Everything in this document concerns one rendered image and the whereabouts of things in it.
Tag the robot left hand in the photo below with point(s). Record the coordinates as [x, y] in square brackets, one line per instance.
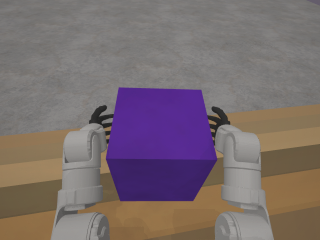
[97, 119]

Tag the robot right hand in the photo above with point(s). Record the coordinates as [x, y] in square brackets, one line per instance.
[218, 121]

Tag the carton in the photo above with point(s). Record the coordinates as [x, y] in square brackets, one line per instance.
[160, 146]

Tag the robot right forearm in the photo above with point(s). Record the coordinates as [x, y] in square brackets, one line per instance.
[242, 165]

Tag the robot right upper arm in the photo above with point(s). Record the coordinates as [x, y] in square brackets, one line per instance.
[231, 225]

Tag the robot left upper arm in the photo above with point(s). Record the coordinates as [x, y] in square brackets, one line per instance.
[82, 226]

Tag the robot left forearm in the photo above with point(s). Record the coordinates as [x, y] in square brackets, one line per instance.
[81, 163]

